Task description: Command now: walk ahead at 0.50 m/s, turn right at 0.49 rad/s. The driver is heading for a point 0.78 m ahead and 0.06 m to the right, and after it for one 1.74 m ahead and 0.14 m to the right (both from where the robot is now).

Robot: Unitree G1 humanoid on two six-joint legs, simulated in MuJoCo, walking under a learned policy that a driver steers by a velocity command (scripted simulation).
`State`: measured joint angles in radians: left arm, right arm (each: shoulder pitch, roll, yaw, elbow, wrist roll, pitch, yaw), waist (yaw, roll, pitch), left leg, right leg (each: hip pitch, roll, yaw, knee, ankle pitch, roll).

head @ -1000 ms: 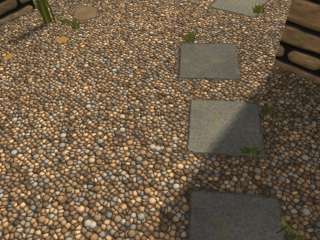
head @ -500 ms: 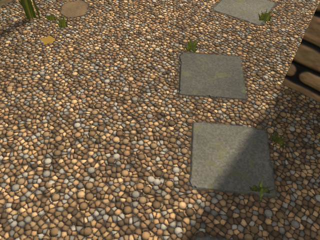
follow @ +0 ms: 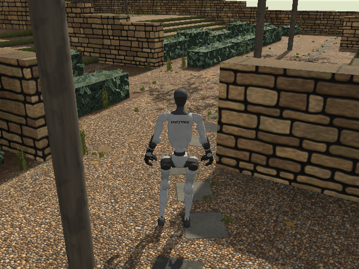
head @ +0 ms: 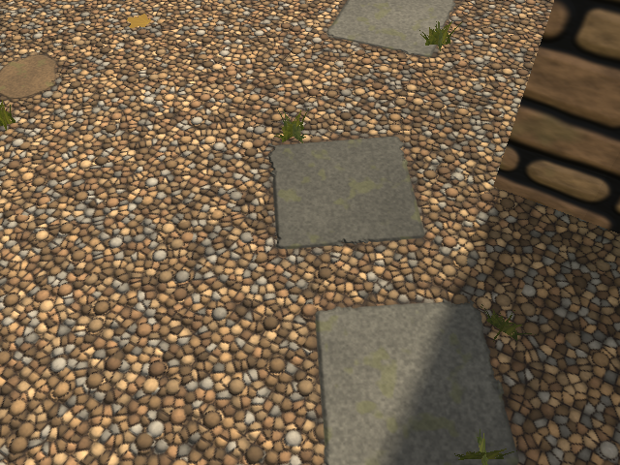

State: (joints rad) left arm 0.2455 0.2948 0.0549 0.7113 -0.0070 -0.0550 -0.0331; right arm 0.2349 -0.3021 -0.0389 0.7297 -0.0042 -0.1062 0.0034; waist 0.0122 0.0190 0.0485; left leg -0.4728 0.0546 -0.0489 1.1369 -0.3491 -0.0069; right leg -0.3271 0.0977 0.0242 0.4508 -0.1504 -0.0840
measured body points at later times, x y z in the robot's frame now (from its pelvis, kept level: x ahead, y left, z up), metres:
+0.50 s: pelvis +0.29 +0.04 +0.00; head +0.31 +0.05 +0.45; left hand +0.46 +0.28 -0.11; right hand +0.33 -0.25 -0.10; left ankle +0.33 +0.14 -0.74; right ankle +0.23 -0.09 -0.66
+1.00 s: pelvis +0.53 -0.09 +0.01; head +0.55 -0.11 +0.46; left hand +0.71 +0.16 -0.09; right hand +0.57 -0.38 -0.11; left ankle +0.58 +0.07 -0.66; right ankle +0.53 -0.17 -0.74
